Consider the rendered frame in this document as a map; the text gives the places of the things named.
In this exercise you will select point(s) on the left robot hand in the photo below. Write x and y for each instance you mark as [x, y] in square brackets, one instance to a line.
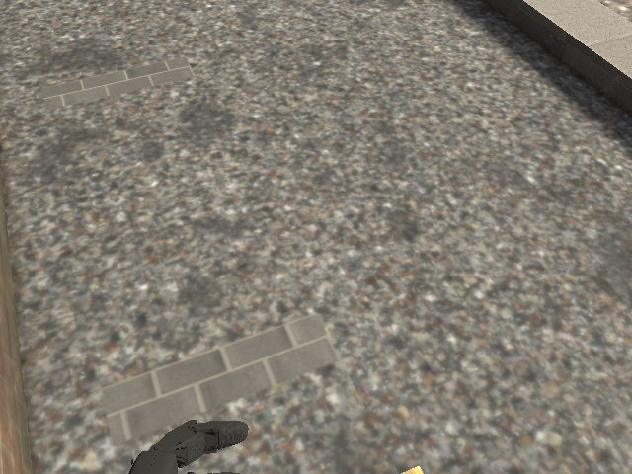
[187, 443]

